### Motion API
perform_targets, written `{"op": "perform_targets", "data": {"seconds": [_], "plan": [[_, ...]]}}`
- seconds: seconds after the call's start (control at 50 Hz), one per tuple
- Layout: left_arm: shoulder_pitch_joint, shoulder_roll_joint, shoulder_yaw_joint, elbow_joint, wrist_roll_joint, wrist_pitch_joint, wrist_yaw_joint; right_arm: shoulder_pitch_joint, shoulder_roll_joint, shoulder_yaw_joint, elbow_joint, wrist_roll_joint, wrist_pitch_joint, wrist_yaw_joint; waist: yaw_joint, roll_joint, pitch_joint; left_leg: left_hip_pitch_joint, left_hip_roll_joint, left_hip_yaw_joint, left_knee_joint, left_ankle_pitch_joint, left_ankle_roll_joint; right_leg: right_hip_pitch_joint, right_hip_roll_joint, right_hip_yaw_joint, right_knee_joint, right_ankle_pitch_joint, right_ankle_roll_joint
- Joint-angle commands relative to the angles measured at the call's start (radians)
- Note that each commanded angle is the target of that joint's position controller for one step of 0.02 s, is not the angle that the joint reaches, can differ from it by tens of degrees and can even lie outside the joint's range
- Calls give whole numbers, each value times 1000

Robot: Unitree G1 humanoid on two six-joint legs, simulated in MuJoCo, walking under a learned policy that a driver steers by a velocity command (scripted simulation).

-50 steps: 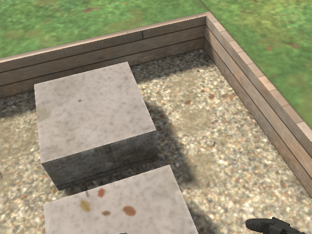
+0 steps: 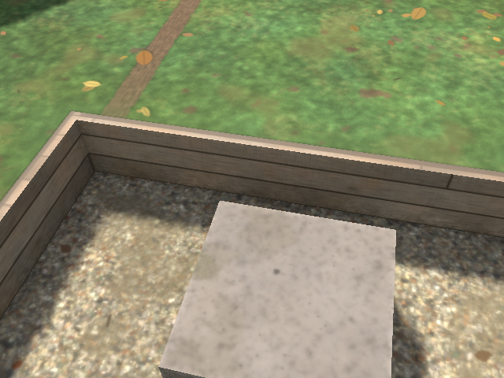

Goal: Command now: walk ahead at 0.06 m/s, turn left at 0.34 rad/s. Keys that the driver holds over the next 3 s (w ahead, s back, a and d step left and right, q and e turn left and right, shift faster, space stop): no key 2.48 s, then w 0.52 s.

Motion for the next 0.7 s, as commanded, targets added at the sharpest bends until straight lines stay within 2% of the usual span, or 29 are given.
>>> {"op": "perform_targets", "data": {"seconds": [0.02, 0.06, 0.1, 0.12, 0.14, 0.16, 0.18, 0.2, 0.22, 0.24, 0.26, 0.28, 0.3, 0.34, 0.36, 0.4, 0.44, 0.46, 0.54, 0.6, 0.7], "plan": [[-78, 79, 8, -96, 18, -29, 9, 12, 13, 21, -81, -9, 1, 17, -34, -82, -80, 94, -19, 38, -176, -5, 3, 11, -229, 226, -223, -135, -69], [-24, 116, 20, -78, 21, -25, 10, 2, 21, 32, -83, -1, 1, 32, -12, -127, -47, 154, -40, 60, -375, -36, 16, 16, -243, 234, -248, -202, -55], [7, 118, 21, -64, 24, -19, 4, 51, 11, 32, -53, -7, 4, 45, -9, -173, -21, 231, -52, 64, -555, -34, 34, 27, -255, 254, -257, -235, -53], [13, 122, 25, -62, 22, -14, 6, 78, -2, 26, -31, -10, 9, 49, -6, -187, -2, 256, -58, 69, -643, -13, 46, 38, -260, 267, -257, -233, -55], [28, 133, 32, -52, 16, -10, 15, 114, -8, 20, -7, -17, 16, 53, -5, -177, 3, 301, -62, 71, -741, 57, 61, 47, -265, 272, -238, -206, -60], [39, 148, 46, -32, 12, -2, 25, 173, -7, 16, 21, -11, 24, 61, -24, -144, 13, 354, -65, 85, -889, 179, 73, 48, -255, 259, -191, -157, -43], [80, 183, 68, -17, 17, 4, 30, 190, 2, 23, 44, -11, 29, 73, -6, -115, 50, 367, -46, 43, -1050, 282, 90, 61, -242, 248, -146, -94, -20], [109, 177, 75, -14, 27, 5, 33, 155, -2, 34, 37, -8, 25, 71, 34, -86, -1, 435, 63, -66, -1084, 354, 101, 41, -199, 208, -75, -69, -7], [97, 114, 68, -46, 31, -3, 30, 121, -47, 33, 20, -3, 13, 63, 73, 29, -66, 450, 217, -244, -1106, 397, 105, -3, -87, 105, 24, -217, -13], [72, 55, 51, -51, 36, -17, 7, 87, -25, 42, 30, -31, -6, 70, 65, 115, 9, 255, 182, -204, -1083, 311, 134, 68, -34, 52, -11, -193, -4], [83, 29, 47, -20, 19, -34, 0, 58, 28, 58, 36, -42, -28, 69, 73, 108, 19, 212, 107, -142, -1066, 242, 121, 145, -33, 40, 26, -70, 8], [79, 24, 43, -11, 11, -41, -7, 54, 39, 63, 42, -31, -46, 71, 57, 117, 8, 207, 82, -110, -1050, 267, 103, 176, -46, 36, 48, -8, 15], [73, 49, 49, -5, 10, -35, -10, 51, 39, 64, 48, -19, -53, 74, 50, 107, 17, 220, 71, -95, -1046, 324, 96, 167, -61, 43, 62, 12, 29], [108, 79, 55, 10, 16, -25, -25, 92, 35, 65, 75, 3, -56, 80, 41, 60, -1, 291, 78, -94, -1013, 515, 91, 139, -92, 77, 43, 22, 45], [123, 83, 56, 18, 17, -23, -31, 123, 29, 64, 93, 9, -54, 81, 30, 41, -9, 332, 81, -91, -994, 578, 90, 121, -103, 89, 31, 26, 47], [150, 79, 57, 38, 10, -20, -40, 194, 16, 61, 123, 13, -46, 81, 11, 31, -11, 390, 84, -85, -988, 623, 91, 101, -133, 116, 6, 49, 47], [175, 79, 58, 54, 8, -18, -46, 211, 22, 61, 141, 8, -44, 77, 13, 11, -4, 398, 88, -83, -1001, 637, 93, 111, -139, 116, 0, 51, 51], [184, 73, 56, 61, 6, -17, -46, 209, 34, 63, 150, 7, -42, 71, 20, 7, -2, 392, 88, -79, -1007, 652, 90, 132, -143, 124, -4, 66, 48], [222, 73, 62, 89, 3, -17, -46, 238, 30, 61, 184, 9, -40, 54, 24, -3, 8, 414, 89, -69, -1037, 678, 93, 153, -163, 138, -23, 105, 47], [235, 73, 66, 106, -2, -22, -45, 264, 24, 58, 213, 10, -35, 46, 23, -6, 17, 438, 88, -65, -1054, 676, 98, 155, -175, 150, -44, 121, 47], [247, 69, 71, 133, -6, -26, -45, 307, 36, 61, 266, 13, -28, 34, 24, -10, 34, 460, 94, -60, -1087, 663, 105, 171, -187, 161, -83, 143, 42]]}}
Next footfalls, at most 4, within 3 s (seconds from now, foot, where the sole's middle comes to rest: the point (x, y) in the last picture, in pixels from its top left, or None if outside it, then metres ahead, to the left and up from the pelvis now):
0.20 left None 0.04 0.11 -0.77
2.88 right None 0.11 -0.05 -0.77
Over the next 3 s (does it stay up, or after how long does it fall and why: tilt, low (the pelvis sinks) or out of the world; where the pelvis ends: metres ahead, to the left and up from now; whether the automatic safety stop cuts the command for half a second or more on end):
stays up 0.16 -0.01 -0.02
